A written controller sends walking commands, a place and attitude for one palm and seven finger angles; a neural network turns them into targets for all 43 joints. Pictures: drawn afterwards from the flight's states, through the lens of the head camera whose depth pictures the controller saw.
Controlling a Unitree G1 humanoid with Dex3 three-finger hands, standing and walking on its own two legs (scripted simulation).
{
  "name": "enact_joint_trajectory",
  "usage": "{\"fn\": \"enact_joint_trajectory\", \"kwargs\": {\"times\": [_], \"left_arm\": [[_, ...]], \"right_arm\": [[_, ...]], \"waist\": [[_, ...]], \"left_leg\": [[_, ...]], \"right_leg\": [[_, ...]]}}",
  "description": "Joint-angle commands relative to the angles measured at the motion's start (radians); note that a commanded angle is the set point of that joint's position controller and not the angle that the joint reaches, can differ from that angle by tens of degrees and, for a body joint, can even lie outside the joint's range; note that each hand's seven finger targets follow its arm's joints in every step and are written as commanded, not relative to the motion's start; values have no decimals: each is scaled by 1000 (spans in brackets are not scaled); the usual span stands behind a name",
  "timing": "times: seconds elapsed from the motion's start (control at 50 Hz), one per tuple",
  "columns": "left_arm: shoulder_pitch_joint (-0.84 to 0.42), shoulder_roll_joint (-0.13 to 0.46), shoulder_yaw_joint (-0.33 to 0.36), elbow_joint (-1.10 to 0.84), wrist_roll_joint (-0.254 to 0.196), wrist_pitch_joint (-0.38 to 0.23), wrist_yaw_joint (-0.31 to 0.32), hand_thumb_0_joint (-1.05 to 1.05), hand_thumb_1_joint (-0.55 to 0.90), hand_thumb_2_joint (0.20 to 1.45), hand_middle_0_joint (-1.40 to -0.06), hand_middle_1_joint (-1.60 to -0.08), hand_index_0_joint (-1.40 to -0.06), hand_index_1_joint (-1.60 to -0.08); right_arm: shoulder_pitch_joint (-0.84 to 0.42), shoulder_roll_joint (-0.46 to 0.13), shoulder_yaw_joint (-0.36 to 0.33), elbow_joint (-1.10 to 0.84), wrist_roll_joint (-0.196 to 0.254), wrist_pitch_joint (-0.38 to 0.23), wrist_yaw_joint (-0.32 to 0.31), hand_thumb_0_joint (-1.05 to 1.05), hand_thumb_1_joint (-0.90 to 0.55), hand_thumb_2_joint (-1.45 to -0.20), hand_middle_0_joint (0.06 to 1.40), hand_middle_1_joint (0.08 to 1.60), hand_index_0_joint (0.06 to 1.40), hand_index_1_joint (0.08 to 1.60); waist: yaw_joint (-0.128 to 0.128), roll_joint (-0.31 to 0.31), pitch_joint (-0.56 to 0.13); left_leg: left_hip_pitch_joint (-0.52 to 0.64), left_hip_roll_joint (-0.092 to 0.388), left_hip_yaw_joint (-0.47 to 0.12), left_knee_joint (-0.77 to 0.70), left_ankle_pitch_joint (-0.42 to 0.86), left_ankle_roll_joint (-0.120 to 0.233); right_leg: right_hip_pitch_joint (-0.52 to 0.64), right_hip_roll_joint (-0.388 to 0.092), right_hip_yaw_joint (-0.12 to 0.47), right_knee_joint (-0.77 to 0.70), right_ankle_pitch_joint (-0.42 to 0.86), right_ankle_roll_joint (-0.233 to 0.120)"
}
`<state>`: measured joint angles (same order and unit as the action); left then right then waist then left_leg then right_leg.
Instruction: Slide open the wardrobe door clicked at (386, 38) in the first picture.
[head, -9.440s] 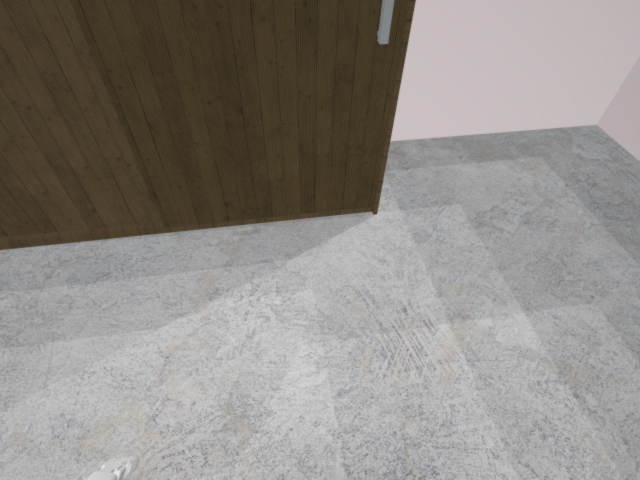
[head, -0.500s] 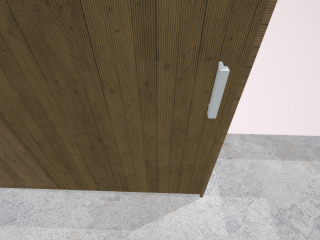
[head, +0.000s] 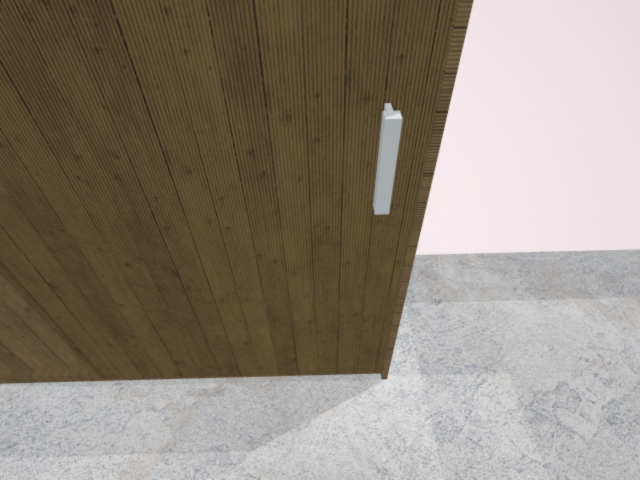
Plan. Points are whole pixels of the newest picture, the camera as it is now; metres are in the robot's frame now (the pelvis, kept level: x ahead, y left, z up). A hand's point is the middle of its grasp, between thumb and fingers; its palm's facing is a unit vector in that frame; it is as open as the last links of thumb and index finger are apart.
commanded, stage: come to a stop and stand still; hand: right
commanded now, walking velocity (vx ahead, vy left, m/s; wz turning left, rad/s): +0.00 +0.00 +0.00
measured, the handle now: (384, 160) +0.59 -0.08 +0.11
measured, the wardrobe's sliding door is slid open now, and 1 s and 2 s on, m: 0.00 0.00 0.00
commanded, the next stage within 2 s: look again from close up in 0.78 s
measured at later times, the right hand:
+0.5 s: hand out of the picture -0.02 -0.22 -0.17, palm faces -0.02 +0.99 -0.15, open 7.4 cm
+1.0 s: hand out of the picture -0.10 -0.20 -0.16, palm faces -0.02 +0.99 -0.16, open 7.4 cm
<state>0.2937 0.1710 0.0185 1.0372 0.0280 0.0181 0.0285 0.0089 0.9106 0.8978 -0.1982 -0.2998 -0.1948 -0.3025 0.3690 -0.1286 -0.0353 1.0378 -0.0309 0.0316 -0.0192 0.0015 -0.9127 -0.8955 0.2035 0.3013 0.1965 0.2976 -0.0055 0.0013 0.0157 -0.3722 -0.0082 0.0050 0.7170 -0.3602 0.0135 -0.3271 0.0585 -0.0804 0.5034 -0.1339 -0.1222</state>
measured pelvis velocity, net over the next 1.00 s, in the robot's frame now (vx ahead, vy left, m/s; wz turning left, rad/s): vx -0.06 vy -0.04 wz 0.05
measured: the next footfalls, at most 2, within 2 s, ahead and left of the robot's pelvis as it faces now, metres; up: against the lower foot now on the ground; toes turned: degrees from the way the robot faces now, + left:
left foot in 0.12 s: +0.03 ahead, +0.13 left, +0.00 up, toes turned +4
right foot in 0.32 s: +0.03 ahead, -0.09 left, +0.00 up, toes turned +3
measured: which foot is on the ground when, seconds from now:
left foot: up 0.00-0.10, down 0.12-0.38, up 0.40-0.58, down 0.60-1.00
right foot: down 0.00-0.18, up 0.20-0.30, down 0.32-1.00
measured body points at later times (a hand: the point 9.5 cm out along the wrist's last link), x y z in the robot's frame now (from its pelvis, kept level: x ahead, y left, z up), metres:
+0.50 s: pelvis -0.05 -0.05 +0.01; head -0.04 -0.08 +0.46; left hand -0.10 +0.17 -0.13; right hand -0.02 -0.27 -0.16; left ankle -0.05 +0.11 -0.71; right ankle -0.01 -0.10 -0.73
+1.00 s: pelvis -0.06 -0.04 +0.01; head -0.05 -0.05 +0.46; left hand -0.07 +0.18 -0.14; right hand -0.10 -0.25 -0.15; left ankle -0.08 +0.10 -0.73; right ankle -0.01 -0.10 -0.73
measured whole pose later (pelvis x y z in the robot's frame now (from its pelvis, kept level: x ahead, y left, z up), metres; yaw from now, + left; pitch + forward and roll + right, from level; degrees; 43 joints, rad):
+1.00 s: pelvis -0.06 -0.04 +0.01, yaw +3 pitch +0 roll +0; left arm 0.29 0.14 0.00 1.10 0.01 0.00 0.02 0.01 0.91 0.90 -0.20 -0.30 -0.20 -0.30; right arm 0.39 -0.13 0.01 1.10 -0.02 0.00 -0.03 0.00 -0.91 -0.90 0.20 0.30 0.19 0.30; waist 0.00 0.02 0.02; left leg -0.16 0.03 -0.02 0.41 -0.25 -0.03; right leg -0.24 0.09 -0.04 0.34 -0.11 -0.09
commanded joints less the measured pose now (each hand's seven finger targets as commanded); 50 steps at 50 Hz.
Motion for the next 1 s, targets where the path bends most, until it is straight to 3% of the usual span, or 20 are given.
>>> {"fn": "enact_joint_trajectory", "kwargs": {"times": [0.0,0.06,0.08,0.12,0.14,0.16,0.18,0.22,0.26,0.28,0.32,0.34,0.36,0.42,0.46,0.54,0.62,0.68,0.8,0.98], "left_arm": [[-61,134,27,-84,0,-23,3,0,900,900,-200,-300,-200,-300],[-2,139,31,-58,-4,-12,2,0,900,900,-200,-300,-200,-300],[4,147,33,-53,-10,-8,-1,0,900,900,-200,-300,-200,-300],[15,113,33,-57,-20,2,-6,0,900,900,-200,-300,-200,-300],[34,79,31,-48,-16,10,-9,0,900,900,-200,-300,-200,-300],[52,68,37,-35,-12,18,-11,0,900,900,-200,-300,-200,-300],[86,79,42,-25,-12,22,-15,0,900,900,-200,-300,-200,-300],[120,70,39,-13,-15,9,-20,0,900,900,-200,-300,-200,-300],[124,43,22,-16,-21,-13,-21,0,900,900,-200,-300,-200,-300],[119,29,14,-13,-19,-19,-18,0,900,900,-200,-300,-200,-300],[103,90,17,-25,-7,-35,-2,0,900,900,-200,-300,-200,-300],[74,118,19,-46,-8,-44,11,0,900,900,-200,-300,-200,-300],[41,113,14,-34,-11,-49,10,0,900,900,-200,-300,-200,-300],[46,109,17,-29,-13,-48,16,0,900,900,-200,-300,-200,-300],[62,92,11,-15,-13,-50,17,0,900,900,-200,-300,-200,-300],[107,73,4,21,-17,-50,13,0,900,900,-200,-300,-200,-300],[108,70,4,33,-19,-54,10,0,900,900,-200,-300,-200,-300],[93,76,10,35,-19,-45,8,0,900,900,-200,-300,-200,-300],[68,74,11,40,-18,-31,0,0,900,900,-200,-300,-200,-300],[54,74,4,37,-22,-33,-3,0,900,900,-200,-300,-200,-300]], "right_arm": [[166,-39,-8,-10,-1,-4,-10,0,-900,-900,200,300,200,300],[205,-38,1,8,2,-14,-16,0,-900,-900,200,300,200,300],[227,-61,-1,14,1,-20,-20,0,-900,-900,200,300,200,300],[207,-109,-2,5,-2,-27,-27,0,-900,-900,200,300,200,300],[147,-119,-3,-6,2,-36,-29,0,-900,-900,200,300,200,300],[42,-126,-7,-36,9,-39,-34,0,-900,-900,200,300,200,300],[-55,-139,-12,-73,10,-42,-40,0,-900,-900,200,300,200,300],[-123,-149,-15,-107,10,-54,-38,0,-900,-900,200,300,200,300],[-70,-155,-10,-94,8,-54,-29,0,-900,-900,200,300,200,300],[-9,-140,-6,-73,9,-46,-23,0,-900,-900,200,300,200,300],[56,-97,-2,-60,15,-30,-18,0,-900,-900,200,300,200,300],[63,-93,-1,-57,15,-34,-12,0,-900,-900,200,300,200,300],[58,-94,1,-31,9,-23,-14,0,-900,-900,200,300,200,300],[54,-81,4,-24,7,-14,-10,0,-900,-900,200,300,200,300],[21,-69,8,-30,10,-23,-8,0,-900,-900,200,300,200,300],[18,-82,10,-17,15,-37,-13,0,-900,-900,200,300,200,300],[46,-111,10,4,18,-37,-21,0,-900,-900,200,300,200,300],[33,-91,16,14,16,-39,-20,0,-900,-900,200,300,200,300],[61,-81,22,23,11,-41,-20,0,-900,-900,200,300,200,300],[96,-79,36,40,12,-58,-21,0,-900,-900,200,300,200,300]], "waist": [[-41,-76,71],[-27,-53,98],[-31,-15,106],[2,110,129],[33,205,109],[57,255,140],[84,223,146],[102,131,107],[79,58,108],[45,22,95],[6,-152,122],[-14,-142,118],[-21,-210,100],[-21,-105,58],[-15,-43,58],[-6,-49,23],[-3,-83,-4],[3,1,11],[4,-1,80],[18,-4,65]], "left_leg": [[129,7,31,67,-96,17],[186,-2,46,-258,-84,30],[228,6,9,-368,-49,45],[93,132,-179,-493,-211,112],[-69,211,-250,-580,-348,147],[-213,252,-282,-639,-427,173],[-263,265,-272,-639,-378,171],[-207,227,-183,-567,-183,143],[-112,188,-144,-476,-159,103],[-72,157,-129,-405,-174,75],[6,53,-60,-256,-75,14],[81,37,-11,-191,43,-5],[101,34,-8,-131,30,-3],[87,38,-38,-38,-3,7],[79,50,-43,-97,-13,9],[185,53,-44,-329,101,19],[203,79,-49,-317,114,35],[195,77,-50,-334,103,26],[148,76,-57,-349,49,23],[98,91,-96,-390,54,25]], "right_leg": [[-168,-272,339,-399,-496,-22],[-77,-237,321,-388,-482,29],[-80,-202,286,-362,-449,61],[-23,-86,159,-215,-321,139],[110,-54,100,-23,-196,137],[173,-49,97,159,-139,133],[182,-50,109,271,-125,125],[166,-65,99,310,-128,112],[145,-71,81,62,-156,108],[144,-68,93,-70,-178,108],[-7,-200,306,-271,-378,63],[-73,-245,357,-321,-349,29],[-79,-247,424,-382,-396,35],[-25,-257,412,-390,-377,26],[25,-257,386,-363,-289,4],[87,-206,339,-304,-157,42],[129,-185,332,-322,-122,118],[115,-186,314,-317,-202,93],[60,-170,297,-339,-321,82],[115,-151,241,-275,-228,77]]}}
